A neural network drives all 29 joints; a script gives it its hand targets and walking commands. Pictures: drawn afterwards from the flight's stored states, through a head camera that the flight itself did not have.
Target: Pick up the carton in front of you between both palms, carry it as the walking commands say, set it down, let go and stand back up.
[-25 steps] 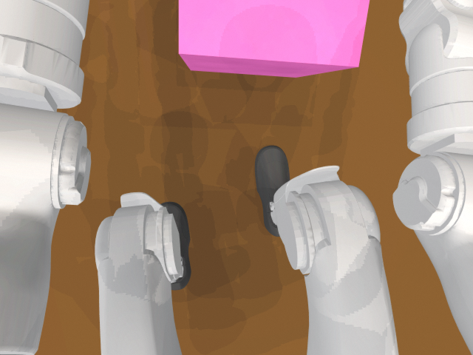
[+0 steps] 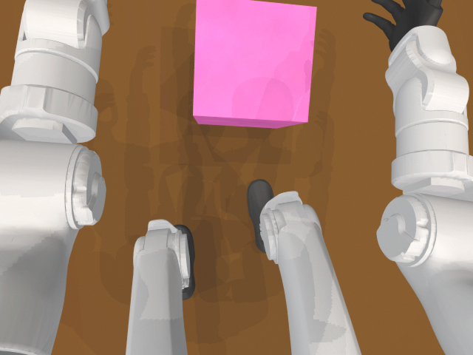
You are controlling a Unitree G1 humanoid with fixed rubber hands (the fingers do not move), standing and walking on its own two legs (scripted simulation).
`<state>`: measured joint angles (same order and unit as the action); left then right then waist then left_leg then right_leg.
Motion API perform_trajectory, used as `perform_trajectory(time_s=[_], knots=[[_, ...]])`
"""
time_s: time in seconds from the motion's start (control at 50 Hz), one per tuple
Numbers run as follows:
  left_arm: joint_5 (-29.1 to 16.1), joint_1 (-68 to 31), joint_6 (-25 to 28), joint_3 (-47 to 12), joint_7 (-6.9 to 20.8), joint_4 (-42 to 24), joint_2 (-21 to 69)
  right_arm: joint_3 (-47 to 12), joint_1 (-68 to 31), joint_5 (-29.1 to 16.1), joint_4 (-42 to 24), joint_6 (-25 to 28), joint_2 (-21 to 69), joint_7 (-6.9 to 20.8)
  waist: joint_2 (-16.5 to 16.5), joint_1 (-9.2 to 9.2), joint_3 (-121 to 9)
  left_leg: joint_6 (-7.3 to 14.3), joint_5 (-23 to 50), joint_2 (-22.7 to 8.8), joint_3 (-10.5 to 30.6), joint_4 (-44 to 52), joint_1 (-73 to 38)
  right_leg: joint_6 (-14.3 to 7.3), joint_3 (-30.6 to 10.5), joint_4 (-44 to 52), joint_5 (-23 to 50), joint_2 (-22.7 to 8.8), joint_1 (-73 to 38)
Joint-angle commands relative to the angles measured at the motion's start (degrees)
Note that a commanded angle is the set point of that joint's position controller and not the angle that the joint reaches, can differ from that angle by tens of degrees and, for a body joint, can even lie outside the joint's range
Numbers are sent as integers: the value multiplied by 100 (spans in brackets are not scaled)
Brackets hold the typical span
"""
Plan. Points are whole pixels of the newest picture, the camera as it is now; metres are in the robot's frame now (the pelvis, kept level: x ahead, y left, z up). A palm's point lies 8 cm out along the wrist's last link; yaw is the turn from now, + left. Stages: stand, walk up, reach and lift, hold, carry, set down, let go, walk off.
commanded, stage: set down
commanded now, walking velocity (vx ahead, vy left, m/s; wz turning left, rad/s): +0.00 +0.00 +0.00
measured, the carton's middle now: (245, 77) +0.53 -0.12 -0.39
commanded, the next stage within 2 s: let go in 0.32 s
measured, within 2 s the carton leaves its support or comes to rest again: neither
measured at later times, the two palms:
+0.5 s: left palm out of the picture +0.59 +0.09 +0.04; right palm out of the picture +0.48 -0.29 +0.03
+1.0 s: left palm out of the picture +0.41 +0.14 +0.13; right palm out of the picture +0.31 -0.29 +0.14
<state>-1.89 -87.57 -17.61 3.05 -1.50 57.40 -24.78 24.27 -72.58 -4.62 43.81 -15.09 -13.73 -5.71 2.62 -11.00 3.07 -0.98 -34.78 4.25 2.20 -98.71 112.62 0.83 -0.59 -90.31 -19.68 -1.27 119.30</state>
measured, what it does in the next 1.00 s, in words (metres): rises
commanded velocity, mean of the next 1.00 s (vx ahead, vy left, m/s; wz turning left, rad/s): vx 0.00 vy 0.00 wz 0.00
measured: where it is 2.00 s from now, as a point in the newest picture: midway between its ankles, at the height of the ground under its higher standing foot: (223, 251)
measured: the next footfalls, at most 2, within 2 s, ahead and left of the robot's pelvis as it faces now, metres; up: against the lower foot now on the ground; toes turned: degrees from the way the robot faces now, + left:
none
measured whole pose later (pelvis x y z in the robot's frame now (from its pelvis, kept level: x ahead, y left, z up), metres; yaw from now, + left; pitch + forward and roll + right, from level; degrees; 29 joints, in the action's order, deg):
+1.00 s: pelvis +0.08 -0.03 +0.23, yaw -1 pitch +21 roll +1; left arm 5.6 -18.2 -3.7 10.6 -3.3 35.5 -7.3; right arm 5.1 -6.8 0.2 25.9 -4.3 -12.0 6.2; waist 0.1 -7.0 0.4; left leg -2.0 -21.3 0.5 3.1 -41.1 40.8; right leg -1.5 -0.2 -39.5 -11.4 0.9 48.9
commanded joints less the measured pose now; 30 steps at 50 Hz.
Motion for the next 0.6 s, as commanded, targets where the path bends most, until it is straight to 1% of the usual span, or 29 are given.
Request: perform_trajectory(time_s=[0.0,0.1,0.24,0.28,0.32,0.36,0.42,0.5,0.54,0.58], knots=[[110,-1742,58,171,25,-832,-471,76,-1044,32,-860,36,-832,53,899,-437,-7151,-91,1638,269,-517,1518,-2157,76,588,507,2914,355,-5830],[208,-1519,50,311,94,-845,-425,123,-823,121,-975,-8,-741,130,839,-402,-7027,-98,1749,262,-493,2136,-2383,79,555,1049,3081,353,-6265],[344,-1304,101,506,234,-730,-336,244,-644,344,-1027,9,-597,239,757,-400,-6743,-112,1880,227,-399,3065,-2979,83,526,1914,3085,343,-6786],[425,-1222,124,595,288,-594,-271,301,-589,440,-938,25,-498,277,733,-387,-6471,-114,1845,209,-370,3299,-3071,90,518,2148,2952,338,-6775],[561,-1026,167,745,327,-499,-178,328,-461,565,-879,58,-387,333,698,-334,-6319,-121,1866,203,-353,3521,-3221,95,513,2367,2874,336,-6866],[732,-717,214,926,318,-494,-61,329,-233,709,-887,103,-304,412,639,-280,-6367,-135,2017,210,-337,3743,-3427,93,509,2561,2973,338,-7148],[955,-24,297,1168,194,-716,201,290,328,929,-1043,202,-256,577,519,-209,-6630,-170,2486,225,-300,4065,-3827,74,492,2809,3427,337,-7785],[1105,1176,436,1317,-152,-1441,761,50,1276,1139,-1424,348,-275,856,355,-98,-6856,-246,3171,229,-266,4501,-4430,3,422,3116,4060,332,-8710],[1121,1797,518,1307,-352,-1926,1047,-134,1811,1199,-1592,417,-335,999,245,-43,-6693,-265,3255,224,-261,4728,-4632,-41,374,3288,4100,328,-9052],[1107,2339,603,1251,-523,-2409,1256,-295,2320,1216,-1717,488,-428,1138,166,-13,-6367,-268,3122,213,-252,4982,-4824,-78,324,3530,3897,314,-9297]])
